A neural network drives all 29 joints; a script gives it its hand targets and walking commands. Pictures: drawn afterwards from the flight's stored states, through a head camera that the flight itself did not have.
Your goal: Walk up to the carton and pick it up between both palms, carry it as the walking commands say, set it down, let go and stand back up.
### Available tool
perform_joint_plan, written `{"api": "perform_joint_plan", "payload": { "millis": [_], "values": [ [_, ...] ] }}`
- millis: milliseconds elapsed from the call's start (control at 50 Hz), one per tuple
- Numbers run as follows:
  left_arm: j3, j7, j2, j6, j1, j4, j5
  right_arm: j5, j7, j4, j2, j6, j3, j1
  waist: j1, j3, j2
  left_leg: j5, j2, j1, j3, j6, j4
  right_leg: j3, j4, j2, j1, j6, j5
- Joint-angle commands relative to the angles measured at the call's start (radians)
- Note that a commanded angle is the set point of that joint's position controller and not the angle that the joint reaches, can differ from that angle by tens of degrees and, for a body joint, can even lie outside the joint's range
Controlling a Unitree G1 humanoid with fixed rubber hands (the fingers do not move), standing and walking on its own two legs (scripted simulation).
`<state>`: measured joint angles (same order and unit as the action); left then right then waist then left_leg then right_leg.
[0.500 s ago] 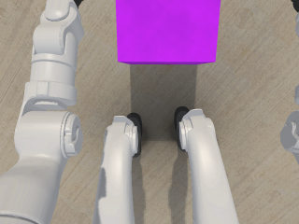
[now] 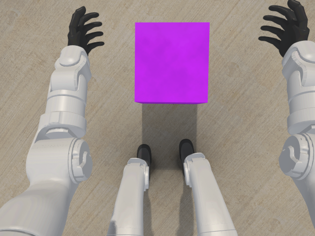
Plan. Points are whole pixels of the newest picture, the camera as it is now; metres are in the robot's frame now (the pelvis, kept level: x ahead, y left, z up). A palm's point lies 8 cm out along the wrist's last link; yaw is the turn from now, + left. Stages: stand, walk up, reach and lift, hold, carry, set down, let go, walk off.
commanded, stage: set down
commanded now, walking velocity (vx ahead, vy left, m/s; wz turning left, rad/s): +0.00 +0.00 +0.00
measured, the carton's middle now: (170, 69) +0.55 -0.05 -0.55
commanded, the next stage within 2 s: let go in 0.06 s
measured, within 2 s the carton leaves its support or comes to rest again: neither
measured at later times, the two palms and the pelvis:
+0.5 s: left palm (51, 93) +0.42 +0.20 -0.04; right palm out of the picture +0.38 -0.27 -0.03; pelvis +0.06 +0.01 +0.06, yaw +0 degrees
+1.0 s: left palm (0, 216) +0.23 +0.25 +0.03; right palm out of the picture +0.22 -0.22 +0.04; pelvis +0.07 +0.02 +0.11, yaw -2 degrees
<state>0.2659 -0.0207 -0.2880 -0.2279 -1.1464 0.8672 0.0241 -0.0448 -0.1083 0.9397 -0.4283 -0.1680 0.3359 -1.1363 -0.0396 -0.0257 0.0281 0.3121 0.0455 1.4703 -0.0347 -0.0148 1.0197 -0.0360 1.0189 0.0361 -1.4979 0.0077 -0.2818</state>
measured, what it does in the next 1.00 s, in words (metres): rises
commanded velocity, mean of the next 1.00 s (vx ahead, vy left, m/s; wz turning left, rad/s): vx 0.00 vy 0.00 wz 0.00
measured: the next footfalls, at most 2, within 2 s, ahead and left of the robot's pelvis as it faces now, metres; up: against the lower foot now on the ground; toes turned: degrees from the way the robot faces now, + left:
none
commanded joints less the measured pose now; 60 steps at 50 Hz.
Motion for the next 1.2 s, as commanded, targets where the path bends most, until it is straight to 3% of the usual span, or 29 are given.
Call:
{"api": "perform_joint_plan", "payload": {
  "millis": [0,20,40,60,80,160,180,220,240,280,300,320,340,360,460,480,500,520,580,640,680,700,720,740,780,880,920,1020,1180],
  "values": [
    [0.033,0.000,-0.090,0.053,-0.213,-0.138,-0.049,0.041,-0.013,-0.131,-0.126,0.068,0.058,-0.228,-0.020,0.910,-0.028,-0.192,0.006,-0.409,0.023,-0.019,-0.103,0.015,-0.081,-0.014,0.595,-0.037,0.359],
    [0.025,-0.003,-0.068,0.051,-0.204,-0.117,-0.049,0.053,-0.018,-0.107,-0.140,0.072,0.066,-0.214,-0.049,0.933,-0.023,-0.198,0.005,-0.431,0.023,-0.029,-0.103,0.021,-0.095,-0.012,0.616,-0.031,0.374],
    [0.033,-0.007,-0.091,0.055,-0.193,-0.151,-0.059,0.058,-0.019,-0.105,-0.139,0.074,0.060,-0.199,-0.030,0.970,-0.039,-0.229,0.006,-0.447,0.025,-0.035,-0.103,0.020,-0.089,-0.011,0.659,-0.031,0.412],
    [0.025,-0.011,-0.063,0.054,-0.184,-0.151,-0.060,0.069,-0.017,-0.122,-0.153,0.079,0.069,-0.190,-0.049,1.013,-0.035,-0.242,0.007,-0.452,0.028,-0.039,-0.098,0.019,-0.096,-0.012,0.696,-0.029,0.431],
    [0.021,-0.022,-0.069,0.058,-0.154,-0.190,-0.070,0.072,-0.020,-0.125,-0.147,0.080,0.063,-0.145,-0.039,1.085,-0.031,-0.273,0.010,-0.507,0.024,-0.040,-0.105,0.025,-0.088,-0.007,0.735,-0.030,0.456],
    [-0.021,-0.065,-0.043,0.066,0.029,-0.336,-0.097,0.089,-0.025,-0.259,-0.150,0.084,0.050,0.032,-0.048,1.388,0.010,-0.591,0.011,-0.765,-0.008,-0.050,-0.081,0.023,-0.052,0.014,0.844,-0.022,0.697],
    [-0.053,-0.074,-0.038,0.060,0.101,-0.423,-0.096,0.096,-0.023,-0.360,-0.178,0.082,0.034,0.121,-0.063,1.542,0.047,-0.711,0.012,-0.912,-0.013,-0.063,-0.058,0.025,-0.057,0.019,0.898,-0.017,0.772],
    [-0.059,-0.082,-0.005,0.050,0.232,-0.476,-0.101,0.101,-0.024,-0.384,-0.169,0.069,0.004,0.271,-0.059,1.500,0.037,-0.749,0.009,-0.999,-0.025,-0.063,-0.069,0.028,-0.092,0.028,0.877,-0.011,0.761],
    [-0.055,-0.077,-0.008,0.042,0.307,-0.497,-0.084,0.097,-0.020,-0.400,-0.174,0.060,-0.001,0.360,-0.074,1.498,0.011,-0.678,0.012,-0.992,-0.021,-0.052,-0.078,0.027,-0.117,0.025,0.886,-0.003,0.736],
    [-0.056,-0.074,-0.004,0.034,0.344,-0.560,-0.083,0.058,-0.024,-0.467,-0.163,0.053,-0.027,0.399,-0.058,1.409,-0.008,-0.598,0.024,-0.902,0.009,-0.050,-0.123,0.015,-0.120,0.027,1.014,-0.008,0.766],
    [-0.093,-0.068,0.041,0.038,0.498,-0.621,-0.066,0.052,-0.029,-0.551,-0.142,0.059,-0.054,0.516,-0.065,1.432,-0.032,-0.614,0.034,-0.930,0.014,-0.048,-0.147,0.011,-0.129,0.025,1.163,-0.008,0.818],
    [-0.072,-0.059,-0.004,0.048,0.412,-0.598,-0.065,0.024,-0.024,-0.575,-0.117,0.059,-0.070,0.435,-0.050,1.250,-0.066,-0.493,0.035,-0.753,0.024,-0.032,-0.175,-0.009,-0.128,0.026,1.149,-0.015,0.801],
    [-0.070,-0.059,0.024,0.058,0.456,-0.641,-0.060,0.040,-0.028,-0.607,-0.154,0.073,-0.044,0.480,-0.052,1.250,-0.058,-0.485,0.038,-0.758,0.022,-0.037,-0.197,-0.017,-0.135,0.010,1.208,-0.016,0.815],
    [-0.057,-0.055,-0.014,0.072,0.332,-0.605,-0.056,0.026,-0.023,-0.598,-0.143,0.074,-0.047,0.351,-0.035,1.083,-0.079,-0.363,0.032,-0.633,0.030,-0.025,-0.212,-0.032,-0.151,0.001,1.144,-0.018,0.712],
    [-0.093,-0.014,0.062,0.120,0.699,-0.418,-0.061,0.035,-0.040,-0.426,0.020,0.106,-0.120,0.716,-0.009,0.814,-0.019,-0.464,0.009,-0.732,-0.019,-0.039,-0.291,-0.036,-0.229,-0.019,1.111,-0.028,0.716],
    [-0.081,-0.019,0.046,0.122,0.727,-0.342,-0.056,0.036,-0.041,-0.333,0.015,0.103,-0.091,0.742,-0.010,0.726,-0.021,-0.265,0.011,-0.673,0.001,-0.035,-0.326,-0.010,-0.269,-0.023,1.083,-0.023,0.551],
    [-0.121,-0.008,0.107,0.125,0.930,-0.326,-0.054,0.023,-0.046,-0.351,0.044,0.112,-0.133,0.899,-0.007,0.696,-0.043,-0.228,0.005,-0.802,0.003,-0.033,-0.369,0.012,-0.318,-0.019,1.101,-0.022,0.422],
    [-0.089,0.003,0.054,0.132,0.832,-0.289,-0.059,0.008,-0.040,-0.335,0.052,0.121,-0.137,0.822,-0.003,0.558,-0.060,-0.187,0.006,-0.747,0.011,-0.035,-0.369,0.006,-0.337,-0.020,1.014,-0.027,0.385],
    [-0.125,0.016,0.054,0.173,0.926,-0.298,-0.040,0.019,-0.014,-0.398,0.058,0.156,-0.170,0.900,-0.010,0.546,-0.069,-0.369,0.010,-0.891,0.000,-0.031,-0.387,-0.012,-0.370,-0.021,1.081,-0.035,0.555],
    [-0.162,0.022,0.048,0.215,1.026,-0.392,-0.032,0.026,0.001,-0.459,0.048,0.184,-0.161,1.003,-0.005,0.533,-0.029,-0.317,0.003,-1.044,0.006,-0.029,-0.460,0.005,-0.441,-0.009,1.131,-0.027,0.402],
    [-0.161,0.024,0.030,0.234,1.038,-0.435,-0.038,0.017,0.014,-0.500,0.066,0.200,-0.189,1.058,-0.008,0.464,-0.021,-0.378,-0.006,-1.129,0.003,-0.025,-0.468,-0.017,-0.469,-0.010,1.121,-0.027,0.442],
    [-0.142,0.016,0.013,0.239,1.036,-0.474,-0.047,0.021,0.017,-0.511,0.074,0.201,-0.176,1.068,0.012,0.476,0.018,-0.386,-0.001,-1.150,0.001,-0.032,-0.478,-0.002,-0.472,-0.004,1.153,-0.029,0.422],
    [-0.146,0.019,0.012,0.243,1.132,-0.490,-0.045,0.030,0.018,-0.565,0.073,0.208,-0.189,1.139,0.001,0.517,-0.026,-0.421,-0.004,-1.216,0.005,-0.027,-0.491,-0.002,-0.490,-0.004,1.216,-0.033,0.462],
    [-0.147,0.021,-0.007,0.248,1.069,-0.520,-0.036,0.034,0.020,-0.554,0.084,0.207,-0.182,1.104,-0.002,0.439,-0.025,-0.290,-0.006,-1.175,0.008,-0.021,-0.519,0.007,-0.505,-0.003,1.227,-0.028,0.346],
    [-0.170,0.038,0.001,0.240,1.174,-0.556,-0.036,0.033,0.021,-0.611,0.071,0.201,-0.204,1.181,0.016,0.358,-0.010,-0.220,-0.019,-1.196,0.013,-0.019,-0.569,0.007,-0.537,0.001,1.275,-0.024,0.246],
    [-0.170,0.061,0.006,0.213,1.314,-0.549,-0.039,0.048,0.027,-0.617,0.106,0.170,-0.238,1.289,0.016,0.192,-0.045,-0.205,-0.023,-1.293,0.017,-0.001,-0.623,0.021,-0.592,0.011,1.368,-0.030,0.233],
    [-0.174,0.067,-0.002,0.190,1.353,-0.551,-0.040,0.050,0.027,-0.619,0.105,0.141,-0.243,1.297,0.038,0.099,-0.020,-0.109,-0.028,-1.273,0.016,0.005,-0.660,0.031,-0.605,0.014,1.398,-0.027,0.149],
    [-0.187,0.085,0.006,0.133,1.315,-0.564,-0.036,0.051,0.018,-0.639,0.110,0.082,-0.261,1.273,0.042,-0.072,0.016,0.000,-0.041,-1.237,0.017,0.020,-0.708,0.046,-0.624,0.022,1.467,-0.029,0.085],
    [-0.193,0.101,-0.006,0.093,1.297,-0.579,-0.048,0.085,0.028,-0.659,0.102,0.032,-0.241,1.275,0.024,-0.065,-0.038,-0.084,-0.032,-1.375,0.025,0.005,-0.668,0.058,-0.629,0.013,1.455,-0.044,0.113]
  ]
}}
